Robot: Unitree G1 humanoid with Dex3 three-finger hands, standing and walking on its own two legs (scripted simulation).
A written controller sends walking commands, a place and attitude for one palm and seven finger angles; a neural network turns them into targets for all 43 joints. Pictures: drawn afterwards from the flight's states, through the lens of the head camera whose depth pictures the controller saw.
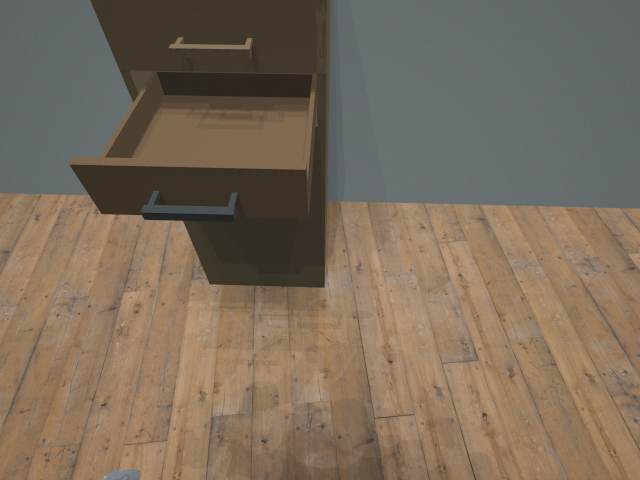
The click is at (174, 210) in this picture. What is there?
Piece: drawer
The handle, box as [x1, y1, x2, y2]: [141, 191, 237, 221]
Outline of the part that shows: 141,211 144,219 234,221 236,214 234,208 237,199 237,193 231,193 229,204 227,207 157,205 156,204 160,196 159,191 153,191 148,204 144,205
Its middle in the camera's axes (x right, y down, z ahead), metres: -0.22 -0.06 +0.66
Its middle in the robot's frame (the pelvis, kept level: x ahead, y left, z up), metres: +0.53 +0.25 +0.00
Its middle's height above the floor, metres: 0.78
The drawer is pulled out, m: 0.30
